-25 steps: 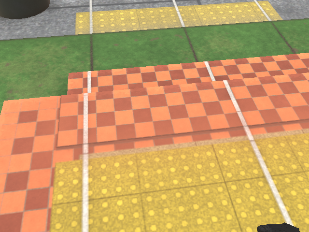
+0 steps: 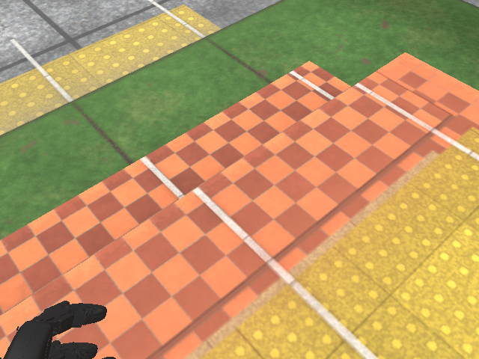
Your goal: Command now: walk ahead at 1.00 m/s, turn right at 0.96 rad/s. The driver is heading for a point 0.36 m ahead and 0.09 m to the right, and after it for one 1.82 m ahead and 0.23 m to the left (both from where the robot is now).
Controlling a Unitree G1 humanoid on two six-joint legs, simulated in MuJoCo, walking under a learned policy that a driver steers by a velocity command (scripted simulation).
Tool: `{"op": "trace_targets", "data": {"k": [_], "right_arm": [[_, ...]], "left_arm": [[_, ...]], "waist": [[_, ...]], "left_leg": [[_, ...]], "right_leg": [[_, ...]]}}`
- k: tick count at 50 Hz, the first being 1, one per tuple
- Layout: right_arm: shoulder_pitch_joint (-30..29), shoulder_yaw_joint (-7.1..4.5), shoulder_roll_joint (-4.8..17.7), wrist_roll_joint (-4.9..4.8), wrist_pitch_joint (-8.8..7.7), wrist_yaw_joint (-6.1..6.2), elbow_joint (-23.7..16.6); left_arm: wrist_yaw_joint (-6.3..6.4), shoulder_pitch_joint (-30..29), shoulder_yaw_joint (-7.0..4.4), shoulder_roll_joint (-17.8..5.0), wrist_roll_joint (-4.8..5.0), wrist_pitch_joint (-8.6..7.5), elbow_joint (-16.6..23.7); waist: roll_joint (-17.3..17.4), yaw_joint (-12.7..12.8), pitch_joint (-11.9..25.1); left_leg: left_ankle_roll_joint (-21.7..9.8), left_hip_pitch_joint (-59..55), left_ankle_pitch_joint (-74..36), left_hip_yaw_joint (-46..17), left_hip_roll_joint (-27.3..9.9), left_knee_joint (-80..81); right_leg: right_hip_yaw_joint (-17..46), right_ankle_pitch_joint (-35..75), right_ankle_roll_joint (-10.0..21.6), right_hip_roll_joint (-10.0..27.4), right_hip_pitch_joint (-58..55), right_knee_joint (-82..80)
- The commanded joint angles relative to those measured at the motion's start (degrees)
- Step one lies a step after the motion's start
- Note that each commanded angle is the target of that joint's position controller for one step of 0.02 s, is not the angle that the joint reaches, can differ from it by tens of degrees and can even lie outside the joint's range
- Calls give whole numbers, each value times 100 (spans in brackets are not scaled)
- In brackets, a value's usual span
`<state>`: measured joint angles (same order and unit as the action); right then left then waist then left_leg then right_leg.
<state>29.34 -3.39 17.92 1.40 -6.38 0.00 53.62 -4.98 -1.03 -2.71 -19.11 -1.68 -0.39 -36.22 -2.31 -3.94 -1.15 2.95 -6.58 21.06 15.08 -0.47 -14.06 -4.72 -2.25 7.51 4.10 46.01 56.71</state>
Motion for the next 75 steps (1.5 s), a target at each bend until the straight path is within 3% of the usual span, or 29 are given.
{"op": "trace_targets", "data": {"k": [1,5,6,7,8,9,11,13,18,22,25,28,30,31,32,35,39,48,50,51,52,53,55,57,62,68,72,74,75], "right_arm": [[-722,-23,595,1,-143,46,-548],[-898,-193,1250,42,190,183,-723],[-1011,-204,1205,92,258,152,-803],[-1067,-97,613,145,252,48,-967],[-663,-1,442,18,139,29,-1683],[-1324,34,665,33,-32,31,-1839],[-1447,93,583,64,-65,42,-1703],[-1023,166,399,252,206,3,-1433],[-2278,287,49,0,367,-188,-1771],[-2693,299,-33,-193,345,-309,-1722],[-2845,245,154,-106,268,-308,-1745],[-1182,36,679,-71,353,-302,-1188],[1235,-260,1138,-77,444,-173,-471],[614,-342,1476,3,507,-133,-474],[113,-338,1301,-61,517,-137,-753],[-447,-176,590,-48,469,-43,-764],[-667,-162,776,-115,211,-65,-866],[-95,-352,1103,-209,318,13,-907],[-485,-424,1479,-184,324,21,-1003],[-658,-357,1231,-181,273,-11,-1138],[-293,-168,354,-257,217,-11,-1322],[-133,-87,454,-280,251,-15,-1504],[-927,-192,928,-53,394,-22,-1356],[-1151,-181,637,1,568,-162,-1447],[-1800,-149,497,156,900,-314,-1856],[-2378,-9,103,-91,784,-796,-1817],[-2615,4,208,241,796,-400,-1564],[-1116,-163,464,332,824,-152,-1009],[424,-371,843,203,795,-41,-461]], "left_arm": [[-103,-239,144,63,1,-35,351],[98,2028,-130,-532,16,-86,-301],[232,3052,-311,-781,29,-96,-700],[375,2575,-489,-1188,178,-21,-728],[362,2235,-561,-1813,-28,60,-394],[448,2500,-575,-1593,-22,93,-293],[534,2129,-419,-960,36,-54,-537],[584,1763,-211,-476,53,-288,-526],[388,2305,-161,-398,129,-638,-886],[401,2652,-112,-471,140,-758,-1107],[547,2854,-64,-521,45,-766,-1272],[820,2436,-141,-864,-191,-538,-1183],[827,1353,-220,-1031,-138,-456,-861],[668,1796,25,21,19,-624,-440],[649,1784,150,-140,34,-726,-190],[531,1253,233,-266,-177,-740,-30],[473,738,384,-129,-236,-319,369],[422,-429,364,-291,-16,-488,842],[515,1296,151,-712,11,-520,375],[631,2563,-1,-1043,-49,-533,200],[698,3136,-144,-1446,-227,-511,132],[647,2612,-216,-1472,-118,-463,119],[587,1962,-44,-469,-57,-417,167],[562,1973,-10,-334,-21,-424,-118],[471,2480,-133,-613,49,-642,-754],[724,2131,44,-301,66,-816,-1015],[708,3063,-27,-621,-9,-613,-1434],[819,3241,-53,-741,-36,-327,-1643],[788,2560,-127,-739,-53,-263,-1557]], "waist": [[441,547,-617],[866,1752,675],[572,2072,1100],[-800,1479,620],[-1294,842,1602],[-212,1202,1643],[745,558,229],[913,84,-22],[463,487,-608],[304,763,-343],[-29,667,-424],[-458,-296,577],[126,-1644,1071],[2252,-345,1148],[1146,-379,1836],[-421,335,37],[-11,647,-648],[594,-165,-188],[562,743,834],[249,1369,1616],[-1153,1234,2479],[-2100,853,2682],[-241,882,1241],[-194,619,427],[-219,577,81],[-40,110,-461],[201,397,-723],[-58,-213,-140],[234,-1023,418]], "left_leg": [[-397,1036,-5192,162,-1174,551],[-460,766,-8156,13,-1572,-2850],[-440,1715,-6612,-68,-1393,-4710],[-279,3443,-438,-130,-236,-6901],[-29,5481,883,-1180,204,-8430],[-80,5979,400,-1926,-50,-8147],[-152,5458,-64,-1903,-582,-6837],[-106,4404,-106,-1856,-883,-6133],[-352,4360,-1877,-1362,-1012,-3873],[-827,3846,-3340,-971,-324,-2682],[-1076,3830,-3074,-638,111,-2121],[-1280,2377,-1986,-519,810,-2173],[-1858,9,-1395,-1414,325,-1796],[-2772,-1939,-2109,-4241,-1040,-1936],[-3241,-2039,-860,-5953,-1580,-815],[-2421,990,-137,-4886,-1004,133],[-2232,3258,-747,-3823,-145,677],[-1445,1264,-3688,-4019,-153,-382],[-1223,1420,-4859,-3729,-28,-2162],[-1107,2188,-3928,-3481,126,-3883],[-1001,3767,416,-2773,795,-5841],[-963,4769,671,-2479,704,-6738],[-882,4714,-453,-2295,15,-6328],[-767,4577,-546,-2240,-268,-5827],[-822,5065,-1151,-1997,-577,-5179],[-1092,2578,-5928,-1163,-89,-2763],[-1153,2481,-4437,-221,465,-1972],[-1455,1162,-3317,-456,432,-1538],[-1941,-552,-3870,-1146,147,-1613]], "right_leg": [[-516,415,251,-304,-1287,-1066],[-481,-534,678,-1003,-3844,-1412],[-54,-862,826,-1055,-5343,-1810],[1263,-1056,981,-340,-5848,-2145],[4409,-887,2177,886,-7425,-2951],[5168,-1932,2119,1099,-7195,-3981],[4172,-1583,1571,834,-5186,-4348],[3169,-776,1272,464,-3675,-4455],[1398,983,553,-179,-3125,-5050],[543,2553,-88,-147,-4117,-5498],[66,5327,-456,191,-5148,-4929],[-132,7576,-678,546,-5723,-2650],[-415,4662,-693,-171,-3751,1919],[216,-2615,-1069,-1247,-352,4212],[1216,-2392,-886,-1008,394,4397],[1183,-1671,-652,-178,-240,2542],[627,-1304,-972,101,-1107,492],[575,360,-853,-483,-2142,-2923],[632,-559,-648,-600,-4136,-2661],[1398,-1756,-421,253,-5659,-2481],[3648,-4016,-124,1833,-7172,-2987],[5582,-3661,298,2246,-7061,-3655],[3597,-2284,177,1709,-5448,-3551],[2325,-859,23,1249,-4492,-3662],[956,1139,45,1480,-4566,-3634],[-935,-1344,-737,637,-2198,-3326],[-1300,1592,-749,706,-3579,-1560],[-1106,3300,-599,943,-3818,1022],[-924,2291,-749,781,-2816,3616]]}}
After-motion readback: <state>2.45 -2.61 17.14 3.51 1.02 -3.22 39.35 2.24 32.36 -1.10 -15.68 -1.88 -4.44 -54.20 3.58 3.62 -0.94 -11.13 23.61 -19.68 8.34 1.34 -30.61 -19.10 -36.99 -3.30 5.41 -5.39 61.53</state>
